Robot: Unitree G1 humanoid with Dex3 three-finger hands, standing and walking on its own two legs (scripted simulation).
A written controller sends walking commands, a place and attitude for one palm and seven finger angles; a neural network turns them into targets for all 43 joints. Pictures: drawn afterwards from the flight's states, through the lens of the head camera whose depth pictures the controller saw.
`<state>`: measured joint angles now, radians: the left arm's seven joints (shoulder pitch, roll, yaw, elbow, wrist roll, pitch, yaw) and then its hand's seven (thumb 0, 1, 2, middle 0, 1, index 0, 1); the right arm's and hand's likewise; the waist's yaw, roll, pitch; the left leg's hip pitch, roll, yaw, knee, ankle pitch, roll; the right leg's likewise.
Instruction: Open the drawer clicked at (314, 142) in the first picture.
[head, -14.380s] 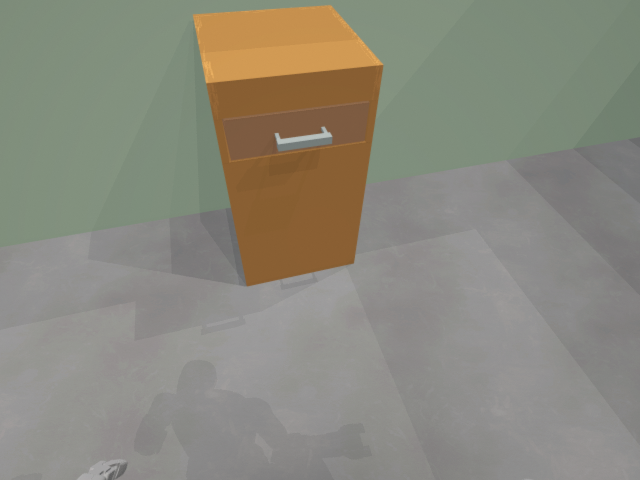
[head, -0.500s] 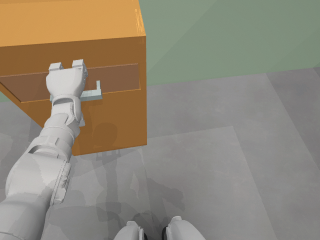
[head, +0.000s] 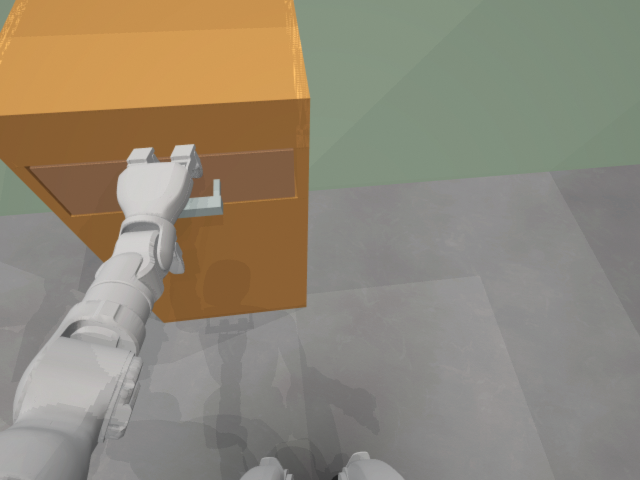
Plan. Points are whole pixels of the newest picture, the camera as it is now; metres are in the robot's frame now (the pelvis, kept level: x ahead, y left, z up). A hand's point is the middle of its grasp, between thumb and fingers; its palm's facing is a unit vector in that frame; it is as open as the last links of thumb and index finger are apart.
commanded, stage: move the hooked fingers above the handle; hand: left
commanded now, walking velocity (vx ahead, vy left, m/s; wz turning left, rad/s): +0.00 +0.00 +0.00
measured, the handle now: (176, 198) +0.54 +0.21 -0.06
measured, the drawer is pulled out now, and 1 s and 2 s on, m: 0.00 0.00 0.00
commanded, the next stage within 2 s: lower the fingers behind the handle in 1.96 s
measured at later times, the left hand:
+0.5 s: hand (174, 200) +0.50 +0.19 +0.00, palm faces +0.01 -0.05 -1.00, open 13.8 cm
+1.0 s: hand (162, 204) +0.49 +0.21 -0.01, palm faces -0.01 -0.04 -1.00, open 13.8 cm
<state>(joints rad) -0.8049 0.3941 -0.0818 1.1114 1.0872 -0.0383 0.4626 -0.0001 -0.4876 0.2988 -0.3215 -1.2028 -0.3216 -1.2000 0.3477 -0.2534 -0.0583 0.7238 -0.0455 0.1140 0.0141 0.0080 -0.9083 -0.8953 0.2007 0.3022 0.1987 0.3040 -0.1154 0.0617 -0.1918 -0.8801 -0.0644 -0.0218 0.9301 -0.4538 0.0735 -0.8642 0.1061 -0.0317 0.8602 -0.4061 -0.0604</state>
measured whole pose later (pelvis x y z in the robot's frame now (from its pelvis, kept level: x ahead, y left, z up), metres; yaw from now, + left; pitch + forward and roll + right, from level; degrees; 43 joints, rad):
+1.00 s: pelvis -0.01 +0.00 -0.01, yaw -1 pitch +25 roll -3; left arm -0.87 0.47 -0.01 1.19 1.10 -0.01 0.48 0.00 -0.49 0.30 -0.32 -1.20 -0.32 -1.20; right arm 0.35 -0.26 -0.03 0.71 -0.04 0.10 0.00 0.01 -0.91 -0.90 0.20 0.30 0.20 0.30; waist -0.15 0.06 -0.19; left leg -0.95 -0.05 0.00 0.98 -0.47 0.08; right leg -0.94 0.11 -0.02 0.91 -0.41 -0.06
